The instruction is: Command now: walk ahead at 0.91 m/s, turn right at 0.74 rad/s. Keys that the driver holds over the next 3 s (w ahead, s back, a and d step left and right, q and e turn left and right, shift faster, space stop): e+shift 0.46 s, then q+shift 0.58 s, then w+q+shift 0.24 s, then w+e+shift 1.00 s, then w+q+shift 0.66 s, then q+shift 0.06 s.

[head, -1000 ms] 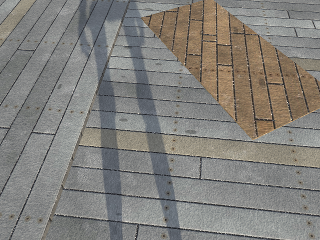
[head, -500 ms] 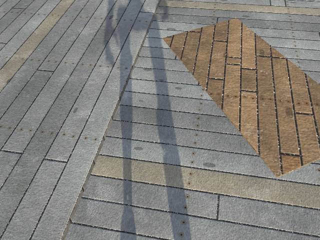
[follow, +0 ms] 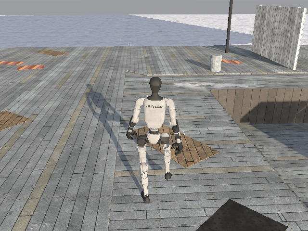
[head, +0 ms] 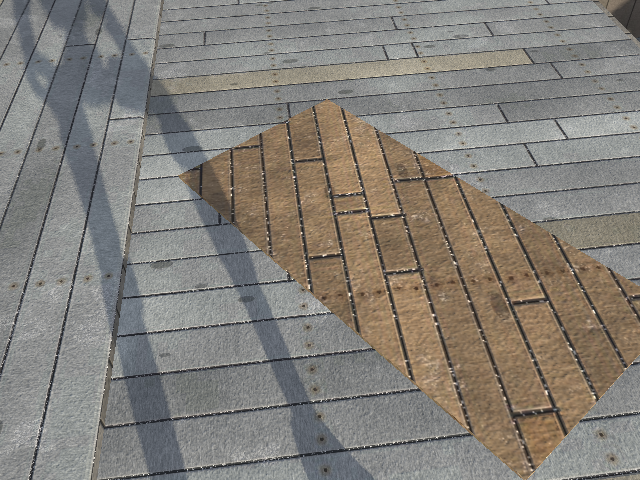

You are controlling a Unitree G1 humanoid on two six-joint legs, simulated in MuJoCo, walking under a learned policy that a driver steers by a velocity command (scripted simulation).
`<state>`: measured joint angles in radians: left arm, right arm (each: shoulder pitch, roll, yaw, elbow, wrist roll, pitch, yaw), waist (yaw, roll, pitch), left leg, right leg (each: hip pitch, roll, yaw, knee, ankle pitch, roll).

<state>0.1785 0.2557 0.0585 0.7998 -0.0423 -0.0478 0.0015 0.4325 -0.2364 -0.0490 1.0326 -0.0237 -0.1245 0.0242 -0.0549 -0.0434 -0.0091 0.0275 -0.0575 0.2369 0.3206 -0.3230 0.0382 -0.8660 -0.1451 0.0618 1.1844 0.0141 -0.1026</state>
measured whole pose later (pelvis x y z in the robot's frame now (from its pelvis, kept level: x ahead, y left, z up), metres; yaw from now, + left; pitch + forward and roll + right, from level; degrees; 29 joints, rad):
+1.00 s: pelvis +0.39 +0.01 +0.01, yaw -12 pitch +3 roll -2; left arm 0.09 0.27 0.07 0.65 -0.02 0.00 0.01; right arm 0.23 -0.30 -0.09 0.63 0.02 0.05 -0.04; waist -0.03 0.01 0.05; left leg -0.38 -0.10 -0.27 0.46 -0.11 -0.01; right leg -0.38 0.11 0.13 0.71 -0.41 0.04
